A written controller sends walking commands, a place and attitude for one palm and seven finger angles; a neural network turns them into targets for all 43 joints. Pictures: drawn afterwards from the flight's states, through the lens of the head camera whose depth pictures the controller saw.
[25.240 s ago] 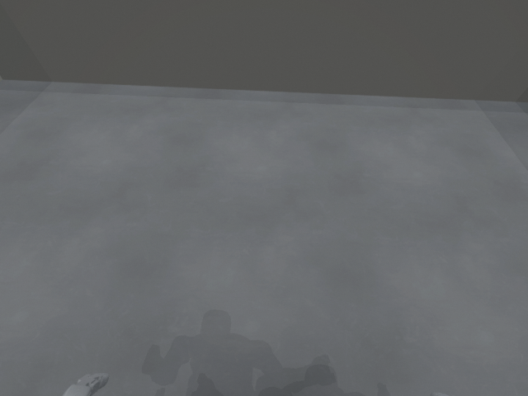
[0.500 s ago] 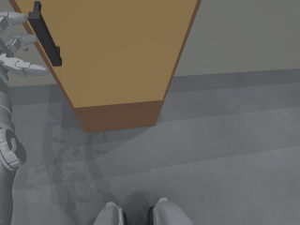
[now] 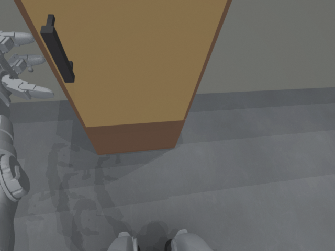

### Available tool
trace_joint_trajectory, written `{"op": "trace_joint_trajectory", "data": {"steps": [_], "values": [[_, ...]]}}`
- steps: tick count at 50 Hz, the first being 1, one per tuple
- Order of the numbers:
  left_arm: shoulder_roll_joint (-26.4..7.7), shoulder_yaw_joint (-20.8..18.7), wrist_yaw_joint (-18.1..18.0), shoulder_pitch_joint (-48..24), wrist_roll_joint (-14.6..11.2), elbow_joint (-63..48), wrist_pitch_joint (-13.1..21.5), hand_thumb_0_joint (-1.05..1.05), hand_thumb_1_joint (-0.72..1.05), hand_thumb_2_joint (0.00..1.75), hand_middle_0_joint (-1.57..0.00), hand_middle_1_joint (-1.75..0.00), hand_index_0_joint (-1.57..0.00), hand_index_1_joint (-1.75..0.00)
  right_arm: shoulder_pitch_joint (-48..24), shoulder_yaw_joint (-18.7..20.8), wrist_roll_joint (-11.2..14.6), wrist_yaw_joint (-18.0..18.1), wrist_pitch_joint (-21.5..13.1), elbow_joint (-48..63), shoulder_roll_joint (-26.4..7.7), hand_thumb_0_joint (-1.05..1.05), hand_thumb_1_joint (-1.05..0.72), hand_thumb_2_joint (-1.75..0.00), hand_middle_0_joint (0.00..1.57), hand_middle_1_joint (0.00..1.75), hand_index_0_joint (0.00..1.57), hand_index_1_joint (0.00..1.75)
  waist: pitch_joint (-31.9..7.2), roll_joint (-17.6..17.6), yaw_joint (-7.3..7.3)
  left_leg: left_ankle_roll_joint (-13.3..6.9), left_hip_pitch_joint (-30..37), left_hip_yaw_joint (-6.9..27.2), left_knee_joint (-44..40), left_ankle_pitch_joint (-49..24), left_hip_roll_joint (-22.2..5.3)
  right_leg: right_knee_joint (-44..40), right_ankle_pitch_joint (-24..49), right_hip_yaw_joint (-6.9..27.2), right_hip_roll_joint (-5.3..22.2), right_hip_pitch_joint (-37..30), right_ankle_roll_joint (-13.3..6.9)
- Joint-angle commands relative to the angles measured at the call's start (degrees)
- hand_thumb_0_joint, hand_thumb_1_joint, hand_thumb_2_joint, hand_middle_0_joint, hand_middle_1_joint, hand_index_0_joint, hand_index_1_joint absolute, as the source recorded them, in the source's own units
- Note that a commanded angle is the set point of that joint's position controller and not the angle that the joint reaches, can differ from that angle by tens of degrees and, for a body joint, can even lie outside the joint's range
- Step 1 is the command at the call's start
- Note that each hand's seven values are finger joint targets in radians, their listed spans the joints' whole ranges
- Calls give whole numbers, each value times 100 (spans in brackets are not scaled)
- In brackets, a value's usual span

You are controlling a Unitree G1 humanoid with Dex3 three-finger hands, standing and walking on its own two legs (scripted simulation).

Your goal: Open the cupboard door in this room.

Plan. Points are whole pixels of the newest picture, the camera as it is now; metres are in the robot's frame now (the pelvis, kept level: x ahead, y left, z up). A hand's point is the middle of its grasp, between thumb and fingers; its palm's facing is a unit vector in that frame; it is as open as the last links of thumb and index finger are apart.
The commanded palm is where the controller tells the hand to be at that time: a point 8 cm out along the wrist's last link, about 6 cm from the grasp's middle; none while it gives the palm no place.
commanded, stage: move the hooked fingers beside the handle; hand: left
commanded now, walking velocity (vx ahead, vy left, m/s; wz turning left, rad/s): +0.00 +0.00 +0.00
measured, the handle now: (61, 51) +0.56 +0.21 +0.09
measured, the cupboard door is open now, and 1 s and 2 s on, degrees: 0 0 0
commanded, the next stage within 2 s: slide the fingers in behind the handle in 0.80 s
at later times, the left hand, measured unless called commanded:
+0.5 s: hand (33, 64) +0.52 +0.26 +0.09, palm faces +0.06 -1.00 +0.01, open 13.9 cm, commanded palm +0.49 +0.30 +0.09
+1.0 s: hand (39, 70) +0.50 +0.24 +0.09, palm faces +0.04 -1.00 +0.00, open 13.9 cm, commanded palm +0.49 +0.28 +0.09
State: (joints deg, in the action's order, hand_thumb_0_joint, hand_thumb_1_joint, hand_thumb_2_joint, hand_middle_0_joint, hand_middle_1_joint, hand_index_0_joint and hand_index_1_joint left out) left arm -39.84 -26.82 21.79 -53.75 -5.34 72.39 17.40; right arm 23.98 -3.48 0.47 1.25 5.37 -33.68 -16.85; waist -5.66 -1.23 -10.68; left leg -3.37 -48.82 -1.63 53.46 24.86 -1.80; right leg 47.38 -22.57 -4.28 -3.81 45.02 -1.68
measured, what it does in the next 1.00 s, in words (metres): stands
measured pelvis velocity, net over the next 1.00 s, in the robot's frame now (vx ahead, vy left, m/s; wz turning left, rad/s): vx -0.01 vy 0.01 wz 0.00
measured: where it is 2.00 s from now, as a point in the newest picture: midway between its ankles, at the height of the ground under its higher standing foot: outside the picture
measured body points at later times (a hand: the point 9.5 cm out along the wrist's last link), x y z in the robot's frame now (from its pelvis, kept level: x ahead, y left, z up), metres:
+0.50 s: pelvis +0.00 +0.00 -0.01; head +0.13 +0.04 +0.42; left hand +0.51 +0.31 +0.10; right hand -0.04 -0.26 -0.10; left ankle +0.00 +0.08 -0.69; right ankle -0.01 -0.11 -0.69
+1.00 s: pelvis -0.01 +0.01 +0.00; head +0.12 +0.04 +0.43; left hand +0.50 +0.30 +0.10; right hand -0.01 -0.26 -0.10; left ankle +0.00 +0.08 -0.69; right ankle -0.01 -0.11 -0.69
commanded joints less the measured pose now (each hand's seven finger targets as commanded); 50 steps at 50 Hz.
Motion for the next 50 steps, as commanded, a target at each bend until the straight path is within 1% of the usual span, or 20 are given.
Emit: {"op": "trace_joint_trajectory", "data": {"steps": [1, 3, 5, 6, 7, 10, 12, 16, 19, 21, 25, 28, 29, 30, 35, 37, 42, 44, 47, 50], "values": [[-1568, 1, -9, -2654, -138, -1223, 408, 0, -50, 30, -30, -120, -30, -120, 1053, 406, -22, 128, -61, 146, -1102, 0, -90, -90, 20, 30, 20, 30, -2142, -793, -107, 90, 2029, 526, -431, -2372, -28, -393, 1786, 324, -11, -512, 70], [-1763, -168, -16, -2846, -187, -1542, 611, 0, -50, 30, -30, -120, -30, -120, 1064, 421, -38, 150, -94, 135, -1129, 0, -90, -90, 20, 30, 20, 30, -2545, -892, -88, 110, 2308, 574, -354, -2636, -46, -300, 1914, 337, -23, -533, 43], [-1658, -136, 8, -2916, -210, -1686, 745, 0, -50, 30, -30, -120, -30, -120, 1066, 446, -46, 138, -116, 81, -1098, 0, -90, -90, 20, 30, 20, 30, -2964, -1137, -65, 179, 2723, 637, -294, -3036, -69, -247, 2037, 310, -30, -452, 43], [-1473, -2, 33, -2953, -223, -1661, 756, 0, -50, 30, -30, -120, -30, -120, 1025, 439, -45, 127, -120, 46, -1081, 0, -90, -90, 20, 30, 20, 30, -2928, -1308, -81, 208, 2825, 653, -270, -3043, -78, -250, 1945, 299, -30, -291, 40], [-1338, 89, 46, -2938, -228, -1450, 703, 0, -50, 30, -30, -120, -30, -120, 1020, 429, -43, 117, -126, 3, -1079, 0, -90, -90, 20, 30, 20, 30, -2751, -1153, -134, 194, 2729, 662, -273, -2846, -80, -277, 1790, 272, -36, -201, 46], [-1264, 253, 45, -2915, -166, -786, 391, 0, -50, 30, -30, -120, -30, -120, 1034, 384, -10, 154, -104, -42, -1126, 0, -90, -90, 20, 30, 20, 30, -2119, -885, -264, 148, 2257, 698, -368, -2346, -75, -340, 1461, 237, -15, 4, 60], [-1485, 164, -14, -2886, -67, -624, 221, 0, -50, 30, -30, -120, -30, -120, 1078, 359, -15, 164, -115, 5, -1157, 0, -90, -90, 20, 30, 20, 30, -2050, -823, -232, 110, 1951, 673, -373, -2118, -40, -342, 1358, 260, 8, -52, 60], [-1899, -175, -148, -2985, -3, -1304, 473, 0, -50, 30, -30, -120, -30, -120, 1170, 378, -89, 138, -137, 83, -1132, 0, -90, -90, 20, 30, 20, 30, -2959, -1279, -43, 204, 2545, 712, -240, -2933, -71, -171, 1777, 249, -9, -192, 31], [-2103, -379, -189, -2988, -38, -1509, 669, 0, -50, 30, -30, -120, -30, -120, 1194, 397, -110, 101, -134, 83, -1142, 0, -90, -90, 20, 30, 20, 30, -3187, -1133, -20, 202, 2528, 709, -194, -3138, -84, -130, 2009, 266, -52, -445, 42], [-2053, -380, -144, -2834, -61, -1371, 608, 0, -50, 30, -30, -120, -30, -120, 1201, 411, -87, 91, -110, 74, -1144, 0, -90, -90, 20, 30, 20, 30, -3014, -1058, -30, 176, 2377, 649, -243, -3014, -77, -179, 2050, 266, -50, -568, 54], [-2093, -412, -28, -2224, -23, -1207, 391, 0, -50, 30, -30, -120, -30, -120, 1212, 414, -55, 93, -43, 143, -1144, 0, -90, -90, 20, 30, 20, 30, -2829, -1099, 128, 177, 2334, 608, -345, -3105, -77, -228, 2095, 230, -55, -645, 40], [-1612, -124, 47, -2152, -116, -1262, 351, 0, -50, 30, -30, -120, -30, -120, 1215, 418, -53, 75, 2, 167, -1112, 0, -90, -90, 20, 30, 20, 30, -2488, -1071, 40, 174, 2490, 631, -385, -3146, -103, -306, 1949, 167, -84, -343, 28], [-1625, -127, 63, -2220, -159, -1280, 356, 0, -50, 30, -30, -120, -30, -120, 1214, 430, -49, 76, 10, 141, -1136, 0, -90, -90, 20, 30, 20, 30, -2428, -1011, 13, 177, 2451, 630, -399, -3001, -107, -339, 1853, 173, -90, -294, 44], [-1675, -175, 69, -2281, -185, -1337, 391, 0, -50, 30, -30, -120, -30, -120, 1239, 450, -51, 89, 11, 121, -1148, 0, -90, -90, 20, 30, 20, 30, -2454, -814, -13, 165, 2417, 654, -411, -2936, -114, -331, 1848, 171, -96, -360, 47], [-1227, 107, -1, -2749, -248, -1535, 594, 0, -50, 30, -30, -120, -30, -120, 1209, 472, -74, 83, -40, -13, -1114, 0, -90, -90, 20, 30, 20, 30, -2395, -1172, -117, 253, 2840, 808, -428, -2854, -147, -334, 1447, 134, -84, 147, 13], [-1254, 46, -80, -2622, -233, -1415, 587, 0, -50, 30, -30, -120, -30, -120, 1206, 479, -84, 76, -60, -27, -1139, 0, -90, -90, 20, 30, 20, 30, -2356, -1023, -101, 253, 2780, 835, -448, -2709, -151, -348, 1334, 129, -73, 168, 16], [-1228, 103, -239, -2650, -96, -1326, 531, 0, -50, 30, -30, -120, -30, -120, 1157, 456, -87, 63, -78, -16, -1106, 0, -90, -90, 20, 30, 20, 30, -2423, -1207, -47, 298, 2802, 840, -414, -2895, -133, -277, 1404, 127, -37, 180, 7], [-1230, 78, -302, -2698, -71, -1479, 594, 0, -50, 30, -30, -120, -30, -120, 1133, 461, -103, 50, -81, 9, -1091, 0, -90, -90, 20, 30, 20, 30, -2638, -1304, 5, 362, 3018, 899, -393, -3171, -150, -232, 1429, 105, -42, 202, 8], [-1109, 119, -365, -2736, -105, -1516, 624, 0, -50, 30, -30, -120, -30, -120, 1090, 466, -94, 34, -95, 33, -1084, 0, -90, -90, 20, 30, 20, 30, -2630, -1022, -55, 299, 2885, 856, -369, -2947, -138, -255, 1465, 127, -54, 94, 27], [-1216, 20, -413, -2723, -108, -1321, 599, 0, -50, 30, -30, -120, -30, -120, 1070, 435, -79, 40, -107, 46, -1091, 0, -90, -90, 20, 30, 20, 30, -2508, -840, -50, 228, 2513, 770, -389, -2623, -82, -254, 1491, 164, -44, -122, 34]]}}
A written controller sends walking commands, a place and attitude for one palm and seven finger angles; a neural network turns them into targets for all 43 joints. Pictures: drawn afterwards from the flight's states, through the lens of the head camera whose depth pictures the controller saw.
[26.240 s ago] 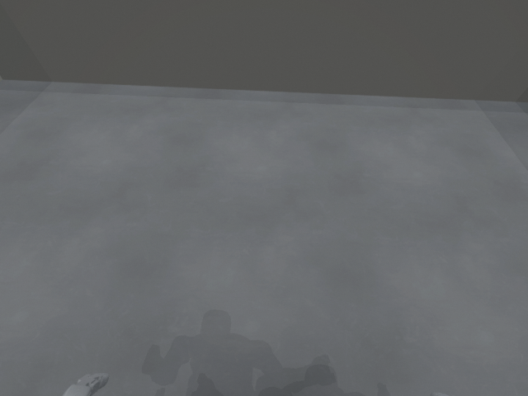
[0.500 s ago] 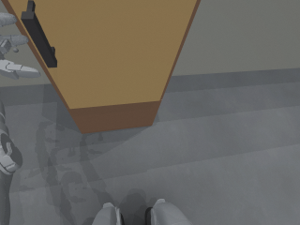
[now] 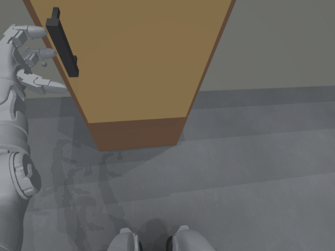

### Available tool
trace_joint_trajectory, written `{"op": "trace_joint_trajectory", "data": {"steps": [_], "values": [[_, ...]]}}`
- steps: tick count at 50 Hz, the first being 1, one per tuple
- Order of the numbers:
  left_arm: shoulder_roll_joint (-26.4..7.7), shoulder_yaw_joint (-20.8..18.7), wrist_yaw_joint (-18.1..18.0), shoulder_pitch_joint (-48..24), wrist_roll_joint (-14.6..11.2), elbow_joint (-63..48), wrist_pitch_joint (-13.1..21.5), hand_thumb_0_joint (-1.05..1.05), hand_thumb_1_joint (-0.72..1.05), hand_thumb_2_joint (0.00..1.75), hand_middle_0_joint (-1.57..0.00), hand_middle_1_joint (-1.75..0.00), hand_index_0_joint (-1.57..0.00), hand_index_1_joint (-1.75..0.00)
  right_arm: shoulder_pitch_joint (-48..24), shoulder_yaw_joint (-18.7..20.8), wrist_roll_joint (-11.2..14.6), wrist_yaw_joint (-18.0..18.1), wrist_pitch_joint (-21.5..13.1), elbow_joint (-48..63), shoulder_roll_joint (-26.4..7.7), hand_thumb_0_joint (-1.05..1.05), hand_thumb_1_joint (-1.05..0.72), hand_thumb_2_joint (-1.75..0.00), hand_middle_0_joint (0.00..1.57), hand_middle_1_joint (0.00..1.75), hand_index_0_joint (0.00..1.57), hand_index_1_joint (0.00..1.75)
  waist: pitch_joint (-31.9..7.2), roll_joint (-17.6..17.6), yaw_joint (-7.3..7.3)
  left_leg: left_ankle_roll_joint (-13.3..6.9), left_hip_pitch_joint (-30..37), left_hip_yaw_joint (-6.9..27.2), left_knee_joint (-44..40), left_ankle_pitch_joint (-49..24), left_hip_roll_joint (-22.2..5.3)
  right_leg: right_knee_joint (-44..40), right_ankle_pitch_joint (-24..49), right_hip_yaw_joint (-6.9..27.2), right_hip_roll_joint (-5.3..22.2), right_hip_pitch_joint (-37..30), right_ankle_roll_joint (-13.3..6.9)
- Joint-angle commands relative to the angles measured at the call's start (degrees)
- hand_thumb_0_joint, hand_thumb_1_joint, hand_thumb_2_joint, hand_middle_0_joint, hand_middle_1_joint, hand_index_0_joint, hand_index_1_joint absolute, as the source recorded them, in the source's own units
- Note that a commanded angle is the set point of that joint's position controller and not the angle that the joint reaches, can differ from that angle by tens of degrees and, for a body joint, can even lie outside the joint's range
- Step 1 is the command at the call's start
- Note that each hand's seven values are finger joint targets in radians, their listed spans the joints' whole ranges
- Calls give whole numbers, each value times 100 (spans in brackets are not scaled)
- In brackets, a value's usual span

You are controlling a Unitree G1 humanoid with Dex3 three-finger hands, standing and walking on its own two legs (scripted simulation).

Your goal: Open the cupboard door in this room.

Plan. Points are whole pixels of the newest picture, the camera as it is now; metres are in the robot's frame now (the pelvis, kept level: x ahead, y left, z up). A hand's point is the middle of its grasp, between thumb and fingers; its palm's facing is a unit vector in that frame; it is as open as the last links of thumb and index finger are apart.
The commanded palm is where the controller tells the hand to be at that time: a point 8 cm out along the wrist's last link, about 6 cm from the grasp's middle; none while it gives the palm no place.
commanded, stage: slide the fingers in behind the handle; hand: left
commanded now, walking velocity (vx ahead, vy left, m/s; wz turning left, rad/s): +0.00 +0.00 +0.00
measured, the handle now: (65, 45) +0.57 +0.20 +0.10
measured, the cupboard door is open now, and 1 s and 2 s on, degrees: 0 0 1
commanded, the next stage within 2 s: close the thumb around the handle in 1.50 s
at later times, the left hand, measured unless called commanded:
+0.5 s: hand (61, 62) +0.52 +0.20 +0.10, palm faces +0.04 -1.00 -0.01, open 13.9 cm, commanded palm +0.50 +0.24 +0.09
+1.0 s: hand (76, 63) +0.52 +0.17 +0.09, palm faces +0.05 -1.00 +0.00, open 13.9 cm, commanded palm +0.50 +0.21 +0.09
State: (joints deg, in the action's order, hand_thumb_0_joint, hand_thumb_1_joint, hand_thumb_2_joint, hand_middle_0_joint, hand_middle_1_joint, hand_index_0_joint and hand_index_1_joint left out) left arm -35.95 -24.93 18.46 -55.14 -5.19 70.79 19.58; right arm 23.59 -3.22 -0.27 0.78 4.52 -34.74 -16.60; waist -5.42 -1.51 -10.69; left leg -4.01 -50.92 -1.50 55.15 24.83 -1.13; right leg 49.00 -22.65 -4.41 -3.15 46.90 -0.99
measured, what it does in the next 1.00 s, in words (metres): stands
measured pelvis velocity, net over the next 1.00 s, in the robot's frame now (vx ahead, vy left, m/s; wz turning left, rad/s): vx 0.00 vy -0.02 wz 0.00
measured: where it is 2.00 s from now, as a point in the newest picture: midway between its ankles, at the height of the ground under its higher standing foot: outside the picture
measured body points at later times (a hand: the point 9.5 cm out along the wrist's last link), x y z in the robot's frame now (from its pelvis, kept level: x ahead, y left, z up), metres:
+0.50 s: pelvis +0.00 -0.01 +0.00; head +0.12 +0.01 +0.43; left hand +0.51 +0.25 +0.10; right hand -0.02 -0.28 -0.10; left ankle +0.01 +0.07 -0.68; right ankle +0.00 -0.12 -0.68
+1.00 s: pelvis +0.00 -0.02 +0.00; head +0.12 +0.00 +0.44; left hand +0.51 +0.22 +0.10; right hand -0.01 -0.28 -0.11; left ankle +0.01 +0.07 -0.68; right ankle +0.00 -0.12 -0.68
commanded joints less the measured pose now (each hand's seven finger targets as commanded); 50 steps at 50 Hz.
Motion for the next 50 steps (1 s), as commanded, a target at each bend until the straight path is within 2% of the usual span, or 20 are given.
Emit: {"op": "trace_joint_trajectory", "data": {"steps": [1, 3, 5, 6, 10, 12, 15, 16, 21, 27, 30, 33, 37, 40, 43, 45, 46, 47, 49, 50], "values": [[-1590, -139, -85, -2606, -109, -1127, 357, 0, -50, 30, -30, -120, -30, -120, 1109, 410, 1, 96, -29, 153, -1117, 0, -90, -90, 20, 30, 20, 30, -2506, -790, -84, 267, 2670, 728, -553, -2566, -146, -422, 1533, 197, -106, -334, -31], [-1682, -222, -99, -2571, -102, -1287, 400, 0, -50, 30, -30, -120, -30, -120, 1109, 405, -7, 94, -40, 184, -1111, 0, -90, -90, 20, 30, 20, 30, -2629, -934, 15, 268, 2694, 711, -540, -2668, -122, -389, 1627, 216, -99, -453, -53], [-1464, -51, -98, -2511, -79, -1339, 422, 0, -50, 30, -30, -120, -30, -120, 1080, 410, -2, 77, -44, 182, -1071, 0, -90, -90, 20, 30, 20, 30, -2693, -1088, 26, 311, 2868, 730, -530, -2790, -145, -390, 1622, 200, -99, -334, -54], [-1253, 113, -105, -2565, -87, -1316, 419, 0, -50, 30, -30, -120, -30, -120, 1062, 415, 0, 65, -50, 167, -1056, 0, -90, -90, 20, 30, 20, 30, -2526, -1061, -56, 321, 2903, 754, -554, -2702, -164, -421, 1506, 176, -110, -180, -45], [-1305, -50, -122, -2451, -181, -1262, 394, 0, -50, 30, -30, -120, -30, -120, 1094, 430, 6, 58, -62, 157, -1070, 0, -90, -90, 20, 30, 20, 30, -2637, -863, -2, 260, 2721, 681, -548, -2571, -125, -429, 1606, 216, -116, -448, -45], [-1095, 131, -147, -2594, -176, -1195, 336, 0, -50, 30, -30, -120, -30, -120, 1088, 422, 11, 57, -75, 130, -1047, 0, -90, -90, 20, 30, 20, 30, -2400, -767, -98, 225, 2539, 657, -579, -2336, -110, -473, 1532, 223, -104, -419, -27], [-1514, -167, -253, -2525, -99, -1101, 334, 0, -50, 30, -30, -120, -30, -120, 1138, 413, 9, 78, -79, 133, -1071, 0, -90, -90, 20, 30, 20, 30, -2416, -591, -17, 191, 2282, 614, -574, -2284, -81, -454, 1627, 279, -86, -653, -26], [-1319, -19, -270, -2538, -97, -1105, 326, 0, -50, 30, -30, -120, -30, -120, 1106, 403, 16, 64, -94, 171, -1035, 0, -90, -90, 20, 30, 20, 30, -2370, -655, -53, 181, 2225, 574, -585, -2173, -67, -468, 1589, 291, -87, -642, -12], [-1330, -58, -376, -2621, -47, -1483, 549, 0, -50, 30, -30, -120, -30, -120, 1105, 429, -17, 29, -138, 161, -1002, 0, -90, -90, 20, 30, 20, 30, -2794, -929, 20, 214, 2506, 569, -505, -2440, -70, -397, 1775, 318, -86, -716, -26], [-984, 209, -398, -2645, -43, -1074, 328, 0, -50, 30, -30, -120, -30, -120, 1121, 441, 14, 28, -140, 120, -1019, 0, -90, -90, 20, 30, 20, 30, -2303, -659, -134, 172, 2215, 553, -571, -2020, -66, -488, 1521, 306, -78, -560, -8], [-1275, -24, -491, -2775, -32, -1304, 399, 0, -50, 30, -30, -120, -30, -120, 1151, 436, -13, 28, -154, 128, -1024, 0, -90, -90, 20, 30, 20, 30, -2660, -815, -48, 184, 2321, 550, -519, -2268, -55, -424, 1731, 341, -69, -722, -17], [-1032, 29, -569, -2716, -61, -1496, 529, 0, -50, 30, -30, -120, -30, -120, 1173, 454, -39, -10, -184, 145, -978, 0, -90, -90, 20, 30, 20, 30, -2851, -790, -27, 185, 2491, 557, -474, -2520, -49, -380, 1923, 331, -95, -775, -29], [-933, 114, -611, -2528, -25, -1195, 446, 0, -50, 30, -30, -120, -30, -120, 1142, 450, -15, -28, -161, 118, -969, 0, -90, -90, 20, 30, 20, 30, -2520, -526, -69, 155, 2105, 469, -514, -2248, -29, -435, 1924, 363, -81, -915, 10], [-1037, 36, -647, -2558, 23, -1285, 400, 0, -50, 30, -30, -120, -30, -120, 1171, 465, -12, -19, -146, 125, -970, 0, -90, -90, 20, 30, 20, 30, -2650, -625, -5, 162, 2173, 462, -512, -2430, -20, -400, 2113, 365, -63, -1004, -3], [-800, 150, -669, -2508, -15, -1498, 476, 0, -50, 30, -30, -120, -30, -120, 1168, 471, -32, -55, -158, 161, -929, 0, -90, -90, 20, 30, 20, 30, -2825, -805, 23, 178, 2445, 464, -473, -2749, -14, -371, 2292, 350, -87, -968, -27], [-641, 237, -693, -2573, -57, -1428, 489, 0, -50, 30, -30, -120, -30, -120, 1133, 476, -30, -64, -161, 114, -920, 0, -90, -90, 20, 30, 20, 30, -2642, -693, -69, 183, 2422, 476, -481, -2632, -38, -403, 2186, 333, -92, -837, -5], [-763, 110, -716, -2488, -62, -1389, 491, 0, -50, 30, -30, -120, -30, -120, 1149, 484, -32, -66, -157, 114, -940, 0, -90, -90, 20, 30, 20, 30, -2615, -603, -11, 184, 2337, 477, -505, -2532, -34, -417, 2119, 336, -92, -899, -6], [-606, 251, -719, -2510, -67, -1358, 474, 0, -50, 30, -30, -120, -30, -120, 1113, 477, -18, -68, -162, 132, -930, 0, -90, -90, 20, 30, 20, 30, -2533, -578, -67, 174, 2272, 456, -520, -2436, -22, -435, 2089, 349, -90, -890, 0], [-636, 232, -766, -2676, -30, -1445, 511, 0, -50, 30, -30, -120, -30, -120, 1118, 490, -33, -59, -169, 101, -923, 0, -90, -90, 20, 30, 20, 30, -2639, -655, -63, 178, 2361, 474, -498, -2488, -20, -402, 2112, 350, -73, -863, -2], [-417, 398, -778, -2646, -16, -1442, 517, 0, -50, 30, -30, -120, -30, -120, 1111, 488, -26, -70, -172, 108, -900, 0, -90, -90, 20, 30, 20, 30, -2642, -705, -71, 190, 2443, 495, -507, -2519, -20, -397, 2067, 327, -74, -773, -12]]}}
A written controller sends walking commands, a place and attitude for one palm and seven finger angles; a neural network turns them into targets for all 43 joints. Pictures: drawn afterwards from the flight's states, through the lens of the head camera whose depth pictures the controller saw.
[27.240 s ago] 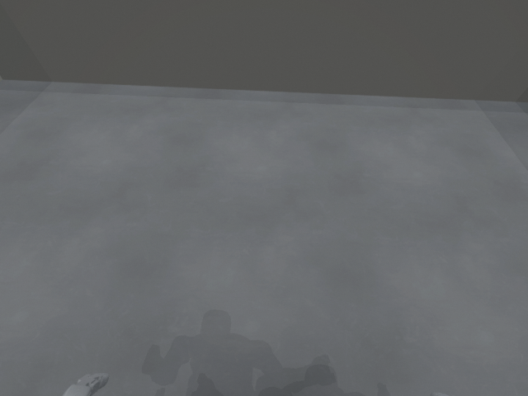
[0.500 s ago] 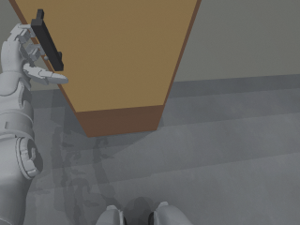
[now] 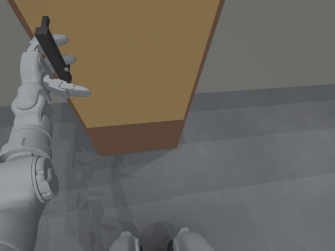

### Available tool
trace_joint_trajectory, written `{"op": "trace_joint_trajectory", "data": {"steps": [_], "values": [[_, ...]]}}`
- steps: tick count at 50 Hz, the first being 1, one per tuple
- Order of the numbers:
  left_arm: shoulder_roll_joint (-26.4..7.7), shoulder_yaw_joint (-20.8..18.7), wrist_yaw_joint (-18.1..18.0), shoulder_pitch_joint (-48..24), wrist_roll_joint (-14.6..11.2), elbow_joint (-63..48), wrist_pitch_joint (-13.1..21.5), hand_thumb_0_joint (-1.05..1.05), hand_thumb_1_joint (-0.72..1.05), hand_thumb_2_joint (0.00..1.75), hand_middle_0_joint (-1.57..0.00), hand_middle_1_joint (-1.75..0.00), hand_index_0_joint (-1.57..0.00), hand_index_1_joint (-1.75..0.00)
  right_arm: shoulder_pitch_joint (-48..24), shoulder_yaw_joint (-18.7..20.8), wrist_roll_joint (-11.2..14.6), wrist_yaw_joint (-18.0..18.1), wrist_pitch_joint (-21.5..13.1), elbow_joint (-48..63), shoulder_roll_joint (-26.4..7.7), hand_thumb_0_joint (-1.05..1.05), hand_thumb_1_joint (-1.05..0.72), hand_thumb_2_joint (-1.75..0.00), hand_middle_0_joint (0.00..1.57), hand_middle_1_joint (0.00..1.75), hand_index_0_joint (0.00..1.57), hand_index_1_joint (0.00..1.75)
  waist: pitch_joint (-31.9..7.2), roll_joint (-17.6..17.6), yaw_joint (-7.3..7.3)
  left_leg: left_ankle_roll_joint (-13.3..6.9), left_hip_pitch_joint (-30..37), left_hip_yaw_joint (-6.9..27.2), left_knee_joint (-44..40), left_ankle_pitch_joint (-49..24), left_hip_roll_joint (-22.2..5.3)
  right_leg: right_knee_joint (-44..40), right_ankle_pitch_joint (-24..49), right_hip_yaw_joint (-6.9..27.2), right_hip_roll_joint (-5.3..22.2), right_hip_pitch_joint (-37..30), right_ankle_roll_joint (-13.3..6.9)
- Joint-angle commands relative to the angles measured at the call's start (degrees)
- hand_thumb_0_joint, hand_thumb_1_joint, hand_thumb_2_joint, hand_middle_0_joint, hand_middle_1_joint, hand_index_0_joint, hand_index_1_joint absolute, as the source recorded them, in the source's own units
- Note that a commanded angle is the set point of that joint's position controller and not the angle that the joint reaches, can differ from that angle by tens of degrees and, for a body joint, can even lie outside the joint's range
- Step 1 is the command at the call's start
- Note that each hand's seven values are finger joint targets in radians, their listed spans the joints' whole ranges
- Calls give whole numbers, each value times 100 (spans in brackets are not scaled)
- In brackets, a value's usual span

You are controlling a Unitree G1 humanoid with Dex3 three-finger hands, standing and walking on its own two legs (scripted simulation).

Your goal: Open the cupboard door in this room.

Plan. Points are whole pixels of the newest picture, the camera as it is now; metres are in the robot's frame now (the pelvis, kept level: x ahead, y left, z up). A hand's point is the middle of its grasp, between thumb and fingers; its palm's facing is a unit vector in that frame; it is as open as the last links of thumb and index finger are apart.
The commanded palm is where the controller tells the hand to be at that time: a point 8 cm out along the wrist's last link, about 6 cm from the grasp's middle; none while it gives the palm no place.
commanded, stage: slide the fingers in behind the handle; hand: left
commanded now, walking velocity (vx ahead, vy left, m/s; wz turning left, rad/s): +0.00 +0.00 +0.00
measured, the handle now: (56, 52) +0.57 +0.21 +0.10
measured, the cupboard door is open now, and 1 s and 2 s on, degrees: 0 1 22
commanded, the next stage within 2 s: close the thumb around the handle in 0.50 s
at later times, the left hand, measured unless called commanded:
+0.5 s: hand (68, 73) +0.51 +0.18 +0.09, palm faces +0.07 -1.00 -0.02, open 14.1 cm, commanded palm +0.49 +0.22 +0.09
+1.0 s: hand (67, 71) +0.51 +0.18 +0.09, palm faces +0.07 -1.00 -0.01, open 9.6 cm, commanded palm +0.49 +0.22 +0.09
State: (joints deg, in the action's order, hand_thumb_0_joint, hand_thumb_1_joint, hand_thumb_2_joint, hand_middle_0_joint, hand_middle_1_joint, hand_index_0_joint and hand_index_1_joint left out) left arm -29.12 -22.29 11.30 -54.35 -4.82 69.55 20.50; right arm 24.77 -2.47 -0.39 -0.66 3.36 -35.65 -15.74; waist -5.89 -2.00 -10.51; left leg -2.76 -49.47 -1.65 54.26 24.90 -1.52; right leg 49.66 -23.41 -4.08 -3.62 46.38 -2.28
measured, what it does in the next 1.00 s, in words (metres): stands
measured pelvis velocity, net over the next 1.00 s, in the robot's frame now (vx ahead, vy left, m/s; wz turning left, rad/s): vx -0.01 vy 0.00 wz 0.02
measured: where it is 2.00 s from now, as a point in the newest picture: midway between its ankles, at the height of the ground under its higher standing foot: outside the picture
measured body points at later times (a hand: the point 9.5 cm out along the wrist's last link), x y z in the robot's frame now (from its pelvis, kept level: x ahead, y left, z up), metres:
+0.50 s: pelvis +0.00 +0.00 +0.00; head +0.11 +0.02 +0.43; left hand +0.50 +0.24 +0.09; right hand -0.01 -0.26 -0.11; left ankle +0.00 +0.09 -0.68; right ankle +0.00 -0.10 -0.68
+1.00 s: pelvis -0.01 +0.00 +0.00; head +0.11 +0.02 +0.43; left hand +0.50 +0.24 +0.10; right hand -0.02 -0.26 -0.11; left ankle +0.00 +0.09 -0.68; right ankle +0.00 -0.10 -0.68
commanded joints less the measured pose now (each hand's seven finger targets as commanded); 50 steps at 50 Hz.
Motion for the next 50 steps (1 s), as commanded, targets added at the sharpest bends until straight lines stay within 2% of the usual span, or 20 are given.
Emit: {"op": "trace_joint_trajectory", "data": {"steps": [1, 3, 4, 7, 14, 16, 17, 20, 26, 27, 29, 30, 35, 36, 37, 39, 41, 42, 45, 50], "values": [[-998, 172, -92, -2735, -56, -1308, 430, 0, -50, 30, -30, -120, -30, -120, 994, 421, -30, 59, -67, 172, -979, 0, -90, -90, 20, 30, 20, 30, -2566, -631, -104, 67, 2330, 515, -416, -2510, 13, -477, 2101, 274, -29, -662, 120], [-1019, 133, -158, -2771, -47, -1418, 503, 0, -50, 30, -30, -120, -30, -120, 1028, 436, -48, 51, -79, 153, -990, 0, -90, -90, 20, 30, 20, 30, -2688, -644, -83, 78, 2494, 563, -392, -2763, 5, -421, 2204, 254, -38, -660, 100], [-704, 387, -150, -2806, -72, -1507, 524, 0, -50, 30, -30, -120, -30, -120, 970, 438, -40, 22, -92, 151, -956, 0, -90, -90, 20, 30, 20, 30, -2787, -852, -103, 106, 2651, 565, -385, -2836, 8, -426, 2214, 258, -38, -575, 106], [-898, 221, -200, -2781, -62, -1451, 556, 0, -50, 30, -30, -120, -30, -120, 991, 456, -53, 10, -93, 87, -1001, 0, -90, -90, 20, 30, 20, 30, -2750, -574, -93, 115, 2584, 598, -390, -2729, -14, -425, 2132, 236, -45, -601, 104], [-738, 347, -202, -2811, -59, -1368, 607, 0, -50, 30, -30, -120, -30, -120, 908, 449, -27, 19, -109, 47, -973, 0, -90, -90, 20, 30, 20, 30, -2595, -714, -89, 107, 2555, 588, -417, -2605, 19, -450, 2067, 254, -30, -549, 84], [-805, 301, -223, -2839, -58, -1272, 593, 0, -50, 30, -30, -120, -30, -120, 914, 450, -27, 27, -114, 29, -997, 0, -90, -90, 20, 30, 20, 30, -2420, -532, -129, 95, 2444, 593, -438, -2436, 20, -494, 1954, 257, -33, -517, 92], [-772, 341, -220, -2884, -60, -1307, 598, 0, -50, 30, -30, -120, -30, -120, 905, 445, -23, 34, -118, 43, -993, 0, -90, -90, 20, 30, 20, 30, -2431, -475, -146, 92, 2388, 597, -460, -2374, 26, -489, 1929, 257, -27, -562, 98], [-643, 437, -233, -2941, -33, -1401, 683, 0, -50, 30, -30, -120, -30, -120, 880, 453, -36, 18, -153, 22, -965, 0, -90, -90, 20, 30, 20, 30, -2631, -846, -100, 140, 2704, 643, -425, -2598, 11, -433, 1920, 228, -22, -398, 70], [-617, 476, -266, -3069, -61, -1257, 671, 0, -50, 30, -30, -120, -30, -120, 885, 447, -42, 19, -180, -23, -1008, 0, -90, -90, 20, 30, 20, 30, -2510, -493, -206, 105, 2480, 653, -439, -2277, 21, -474, 1775, 241, -28, -414, 98], [-822, 304, -284, -3085, -55, -1334, 680, 0, -50, 30, -30, -120, -30, -120, 906, 460, -46, 32, -185, -15, -1028, 0, -90, -90, 20, 30, 20, 30, -2627, -556, -152, 108, 2497, 647, -438, -2324, 25, -455, 1823, 251, -21, -495, 88], [-823, 300, -270, -3037, -53, -1493, 732, 0, -50, 30, -30, -120, -30, -120, 916, 467, -48, 31, -190, -2, -1010, 0, -90, -90, 20, 30, 20, 30, -2965, -703, -81, 127, 2704, 663, -399, -2630, 27, -403, 2004, 257, -16, -561, 80], [-597, 474, -241, -2983, -57, -1342, 700, 0, -50, 30, -30, -120, -30, -120, 869, 448, -39, 25, -190, -7, -977, 0, -90, -90, 20, 30, 20, 30, -2760, -708, -132, 130, 2660, 642, -397, -2590, 27, -425, 1978, 240, -22, -463, 82], [-613, 516, -274, -3211, -38, -1063, 607, 0, -22, 42, -32, -123, -32, -123, 882, 431, -40, 37, -204, -56, -1025, 0, -90, -90, 20, 30, 20, 30, -2252, -475, -281, 91, 2311, 663, -461, -1957, 25, -519, 1512, 242, -18, -250, 102], [-867, 335, -296, -3196, -5, -1092, 615, 0, -16, 44, -32, -124, -32, -124, 925, 438, -47, 55, -204, -52, -1058, 0, -90, -90, 20, 30, 20, 30, -2378, -499, -214, 95, 2301, 684, -468, -1985, 25, -487, 1517, 244, -7, -312, 85], [-710, 503, -288, -3259, 5, -1139, 610, 0, -11, 47, -33, -124, -33, -124, 906, 433, -42, 52, -211, -33, -1032, 0, -90, -90, 20, 30, 20, 30, -2413, -628, -270, 96, 2387, 670, -470, -2021, 30, -499, 1539, 251, -4, -271, 89], [-691, 471, -275, -3183, 4, -1197, 648, 0, 0, 52, -34, -125, -34, -125, 930, 437, -60, 42, -225, -33, -1013, 0, -90, -90, 20, 30, 20, 30, -2677, -774, -192, 121, 2585, 690, -407, -2315, 24, -433, 1692, 234, -6, -271, 70], [-591, 546, -256, -3230, -23, -1187, 623, 0, 12, 56, -34, -127, -34, -127, 937, 435, -71, 34, -222, -49, -1013, 0, -90, -90, 20, 30, 20, 30, -2647, -717, -249, 115, 2565, 678, -393, -2280, 18, -459, 1680, 232, -10, -246, 93], [-820, 330, -266, -3133, -30, -1128, 612, 0, 17, 59, -35, -127, -35, -127, 964, 432, -74, 36, -222, -47, -1038, 0, -90, -90, 20, 30, 20, 30, -2646, -621, -169, 112, 2446, 674, -412, -2213, 27, -459, 1667, 236, -14, -376, 85], [-671, 495, -244, -3194, -13, -1129, 590, 0, 34, 66, -36, -129, -36, -129, 961, 428, -62, 40, -214, -26, -1027, 0, -90, -90, 20, 30, 20, 30, -2572, -618, -246, 107, 2455, 685, -426, -2264, 16, -451, 1703, 220, -17, -312, 92], [-721, 387, -254, -3081, -48, -1270, 611, 0, 62, 78, -38, -132, -38, -132, 983, 448, -76, 18, -199, -18, -1022, 0, -90, -90, 20, 30, 20, 30, -2771, -703, -159, 119, 2592, 670, -388, -2492, 19, -440, 1863, 222, -31, -405, 84]]}}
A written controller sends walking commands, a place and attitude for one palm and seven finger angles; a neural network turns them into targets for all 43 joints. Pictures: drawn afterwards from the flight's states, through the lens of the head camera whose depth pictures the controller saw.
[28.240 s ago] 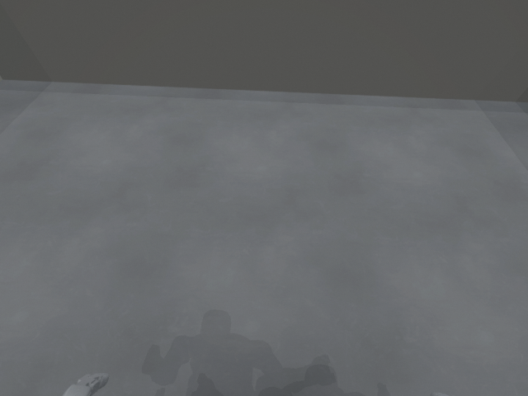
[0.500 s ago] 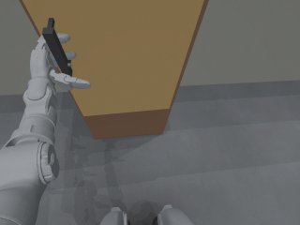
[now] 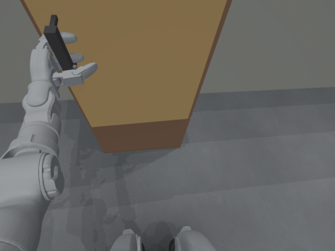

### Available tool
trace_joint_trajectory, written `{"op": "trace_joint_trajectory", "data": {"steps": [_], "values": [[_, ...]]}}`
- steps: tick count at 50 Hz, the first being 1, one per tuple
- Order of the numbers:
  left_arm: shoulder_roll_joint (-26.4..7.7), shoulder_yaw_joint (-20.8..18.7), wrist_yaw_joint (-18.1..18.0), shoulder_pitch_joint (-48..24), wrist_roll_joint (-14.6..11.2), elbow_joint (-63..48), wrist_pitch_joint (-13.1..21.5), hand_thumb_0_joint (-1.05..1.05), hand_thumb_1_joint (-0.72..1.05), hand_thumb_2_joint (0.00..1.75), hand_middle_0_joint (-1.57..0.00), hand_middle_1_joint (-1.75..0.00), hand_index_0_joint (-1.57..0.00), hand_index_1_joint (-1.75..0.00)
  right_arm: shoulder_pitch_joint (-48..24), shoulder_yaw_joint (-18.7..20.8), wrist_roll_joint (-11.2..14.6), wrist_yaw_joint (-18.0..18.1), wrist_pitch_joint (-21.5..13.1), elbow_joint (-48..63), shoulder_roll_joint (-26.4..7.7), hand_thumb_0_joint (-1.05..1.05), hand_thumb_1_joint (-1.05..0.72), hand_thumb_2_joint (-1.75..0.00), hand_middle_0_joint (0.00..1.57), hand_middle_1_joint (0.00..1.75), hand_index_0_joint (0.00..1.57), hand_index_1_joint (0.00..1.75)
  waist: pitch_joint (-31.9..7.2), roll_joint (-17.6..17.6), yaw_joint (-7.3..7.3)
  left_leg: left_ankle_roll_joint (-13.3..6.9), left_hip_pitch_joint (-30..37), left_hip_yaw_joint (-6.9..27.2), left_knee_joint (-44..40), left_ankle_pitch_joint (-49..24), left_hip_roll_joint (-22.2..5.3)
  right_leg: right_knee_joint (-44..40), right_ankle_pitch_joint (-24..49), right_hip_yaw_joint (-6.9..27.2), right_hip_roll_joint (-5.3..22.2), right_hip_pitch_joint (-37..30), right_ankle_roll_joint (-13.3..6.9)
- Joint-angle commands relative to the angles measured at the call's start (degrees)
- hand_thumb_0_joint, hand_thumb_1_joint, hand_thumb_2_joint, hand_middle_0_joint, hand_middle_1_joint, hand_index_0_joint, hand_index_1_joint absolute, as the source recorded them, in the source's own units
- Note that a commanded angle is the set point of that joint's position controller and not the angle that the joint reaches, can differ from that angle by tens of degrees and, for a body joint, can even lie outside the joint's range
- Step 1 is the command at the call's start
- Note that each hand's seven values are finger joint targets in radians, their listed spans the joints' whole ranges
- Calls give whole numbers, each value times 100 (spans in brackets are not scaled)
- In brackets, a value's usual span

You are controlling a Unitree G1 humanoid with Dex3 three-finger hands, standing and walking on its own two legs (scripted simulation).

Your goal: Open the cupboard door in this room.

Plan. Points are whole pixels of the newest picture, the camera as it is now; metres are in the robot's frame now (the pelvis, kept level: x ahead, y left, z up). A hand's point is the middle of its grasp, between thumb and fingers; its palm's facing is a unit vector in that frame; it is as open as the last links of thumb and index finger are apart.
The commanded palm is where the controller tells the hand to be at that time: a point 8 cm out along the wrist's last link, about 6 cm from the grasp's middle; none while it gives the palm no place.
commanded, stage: close the thumb around the handle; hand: left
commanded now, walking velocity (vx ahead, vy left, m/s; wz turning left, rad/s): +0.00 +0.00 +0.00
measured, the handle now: (64, 51) +0.57 +0.20 +0.10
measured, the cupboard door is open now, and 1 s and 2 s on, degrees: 1 22 42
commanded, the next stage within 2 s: pull the door open along its arc in 0.30 s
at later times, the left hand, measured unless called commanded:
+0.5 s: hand (74, 66) +0.52 +0.17 +0.10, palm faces +0.04 -1.00 -0.01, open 5.6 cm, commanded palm +0.49 +0.22 +0.10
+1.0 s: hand (92, 113) +0.39 +0.12 +0.10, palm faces +0.21 -0.97 +0.10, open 5.9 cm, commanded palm +0.35 +0.17 +0.10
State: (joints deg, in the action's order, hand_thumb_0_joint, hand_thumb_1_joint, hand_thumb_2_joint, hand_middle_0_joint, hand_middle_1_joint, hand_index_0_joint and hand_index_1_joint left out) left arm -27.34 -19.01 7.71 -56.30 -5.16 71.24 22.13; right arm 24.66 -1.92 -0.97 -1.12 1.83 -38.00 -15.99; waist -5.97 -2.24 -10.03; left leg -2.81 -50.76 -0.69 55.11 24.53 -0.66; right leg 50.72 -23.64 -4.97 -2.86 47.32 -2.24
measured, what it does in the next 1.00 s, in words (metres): stands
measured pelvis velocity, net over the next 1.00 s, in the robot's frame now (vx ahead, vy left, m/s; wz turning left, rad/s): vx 0.01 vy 0.00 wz -0.01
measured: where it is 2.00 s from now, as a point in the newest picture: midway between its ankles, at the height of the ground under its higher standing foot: outside the picture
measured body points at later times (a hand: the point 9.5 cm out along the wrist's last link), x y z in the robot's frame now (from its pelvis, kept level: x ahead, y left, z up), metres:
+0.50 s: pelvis +0.00 +0.00 +0.00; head +0.12 +0.01 +0.44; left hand +0.51 +0.23 +0.10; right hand -0.01 -0.26 -0.11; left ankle +0.01 +0.08 -0.68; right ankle +0.00 -0.10 -0.68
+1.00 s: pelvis +0.01 +0.00 +0.02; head +0.05 -0.01 +0.47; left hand +0.38 +0.17 +0.10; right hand +0.12 -0.25 -0.09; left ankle +0.01 +0.08 -0.68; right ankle +0.00 -0.10 -0.68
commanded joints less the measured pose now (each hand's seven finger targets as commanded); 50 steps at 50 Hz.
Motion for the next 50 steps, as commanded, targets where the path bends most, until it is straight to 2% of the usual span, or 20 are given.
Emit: {"op": "trace_joint_trajectory", "data": {"steps": [1, 5, 8, 10, 14, 17, 19, 20, 22, 23, 26, 33, 36, 41, 42, 43, 44, 45, 48, 50], "values": [[-908, 66, 115, -2807, -16, -1446, 447, 0, 68, 80, -38, -133, -38, -133, 985, 387, -5, 64, -38, 227, -997, 0, -90, -90, 20, 30, 20, 30, -2748, -671, -192, 120, 2688, 557, -474, -2465, -65, -549, 1913, 319, -109, -528, 79], [-898, 57, 138, -2686, -37, -1532, 465, 0, 90, 90, -40, -135, -40, -135, 953, 390, 5, 56, -14, 259, -984, 0, -90, -90, 20, 30, 20, 30, -2736, -705, -140, 122, 2698, 532, -493, -2550, -57, -554, 2012, 323, -116, -618, 73], [-726, 213, 134, -2827, -29, -1475, 460, 0, 90, 90, -40, -135, -40, -135, 949, 392, 9, 61, -17, 234, -973, 0, -90, -90, 20, 30, 20, 30, -2471, -639, -246, 114, 2660, 565, -517, -2408, -71, -572, 1859, 295, -120, -454, 67], [-933, 62, 95, -2803, -7, -1312, 420, 0, 90, 90, -40, -135, -40, -135, 959, 386, 17, 72, -8, 200, -1003, 0, -90, -90, 20, 30, 20, 30, -2372, -543, -241, 108, 2511, 556, -525, -2228, -72, -591, 1756, 315, -111, -439, 81], [-1070, -30, 103, -2819, 8, -1298, 410, 0, 90, 90, -40, -135, -40, -135, 963, 374, 11, 94, -20, 217, -1003, 0, -90, -90, 20, 30, 20, 30, -2517, -632, -211, 108, 2502, 545, -528, -2250, -50, -566, 1809, 335, -87, -539, 76], [-835, 130, 143, -2831, -12, -1367, 397, 0, 90, 90, -40, -135, -40, -135, 949, 381, 4, 76, -32, 235, -977, 0, -90, -90, 20, 30, 20, 30, -2561, -677, -230, 113, 2625, 537, -501, -2375, -60, -570, 1873, 322, -102, -486, 81], [-933, 36, 153, -2697, -23, -1401, 426, 0, 90, 90, -40, -135, -40, -135, 956, 383, 10, 79, -23, 259, -980, 0, -90, -90, 20, 30, 20, 30, -2736, -696, -157, 128, 2682, 540, -469, -2599, -61, -512, 2022, 322, -96, -566, 77], [-899, 52, 153, -2788, -47, -1475, 424, 0, 90, 90, -40, -135, -40, -135, 961, 388, 3, 75, -21, 251, -987, 0, -90, -90, 20, 30, 20, 30, -2767, -575, -209, 118, 2699, 549, -462, -2568, -69, -522, 2025, 315, -107, -559, 94], [-1453, -374, 179, -2408, -7, -1328, 397, 0, 90, 90, -40, -135, -40, -135, 968, 376, 16, 102, 20, 303, -1032, 0, -90, -90, 20, 30, 20, 30, -2699, -465, -29, 109, 2461, 506, -509, -2498, -50, -523, 2060, 344, -104, -833, 78], [-1446, -417, 195, -2248, -49, -1358, 397, 0, 90, 90, -40, -135, -40, -135, 962, 367, 18, 103, 29, 353, -1026, 0, -90, -90, 20, 30, 20, 30, -2742, -520, 16, 91, 2461, 469, -521, -2611, -29, -515, 2201, 355, -111, -942, 73], [-1210, -304, 290, -1922, -122, -1808, 441, 0, 90, 90, -40, -135, -40, -135, 855, 389, 44, 85, 55, 483, -957, 0, -90, -90, 20, 30, 20, 30, -2992, -582, 147, 119, 2687, 415, -540, -2962, -43, -509, 2488, 340, -114, -1152, 85], [-867, -255, 312, -340, -371, -2765, 399, 0, 90, 90, -40, -135, -40, -135, 604, 443, 144, 34, 113, 818, -890, 0, -90, -90, 20, 30, 20, 30, -2911, -377, 485, 96, 2737, 281, -725, -3382, -42, -598, 2922, 335, -123, -1719, 70], [-514, -88, 276, 525, -477, -3213, 274, 0, 90, 90, -40, -135, -40, -135, 398, 461, 202, 1, 102, 944, -819, 0, -90, -90, 20, 30, 20, 30, -2553, -110, 587, 76, 2608, 185, -859, -3268, -42, -695, 3024, 329, -107, -1933, 92], [120, 277, 144, 1807, -628, -4392, 139, 0, 90, 90, -40, -135, -40, -135, 9, 471, 275, -36, -24, 1169, -701, 0, -90, -90, 20, 30, 20, 30, -2274, -131, 770, 74, 2717, 87, -1017, -3189, -18, -796, 3063, 330, -59, -2148, 92], [281, 435, 96, 1909, -631, -4577, 103, 0, 90, 90, -40, -135, -40, -135, -78, 464, 292, -41, -45, 1189, -685, 0, -90, -90, 20, 30, 20, 30, -2125, -32, 722, 79, 2673, 90, -1070, -3009, -22, -830, 2948, 315, -58, -2123, 99], [381, -356, -756, 1793, -959, -5027, 26, 0, 90, 90, -40, -135, -40, -135, -337, 470, 249, -37, -117, 1209, -520, 0, -90, -90, 20, 30, 20, 30, -2010, -108, 1189, 143, 2446, 77, -1132, -3014, 6, -873, 2726, 238, -59, -2205, 77], [1063, 297, -1183, 2090, -773, -5154, -67, 0, 90, 90, -40, -135, -40, -135, -425, 446, 216, -90, -200, 1214, -467, 0, -90, -90, 20, 30, 20, 30, -1883, -188, 968, 189, 2600, 62, -1172, -2859, -5, -866, 2544, 191, -65, -2048, 110], [1347, 463, -1474, 2343, -716, -5213, -136, 0, 90, 90, -40, -135, -40, -135, -464, 449, 211, -122, -248, 1172, -466, 0, -90, -90, 20, 30, 20, 30, -1672, -128, 939, 231, 2617, 122, -1185, -2769, -39, -878, 2333, 135, -51, -1865, 103], [1564, 752, -2366, 2516, -163, -5729, -200, 0, 90, 90, -40, -135, -40, -135, -602, 465, 37, -173, -302, 1159, -463, 0, -90, -90, 20, 30, 20, 30, -1704, 186, 914, 201, 2532, 135, -1164, -2376, -10, -801, 2101, 155, -11, -1888, 103], [2080, 1227, -2912, 2516, 211, -5899, -285, 0, 90, 90, -40, -135, -40, -135, -793, 448, -42, -200, -318, 1164, -392, 0, -90, -90, 20, 30, 20, 30, -1637, 209, 873, 215, 2486, 168, -1196, -2074, -10, -780, 1833, 153, 56, -1800, 98]]}}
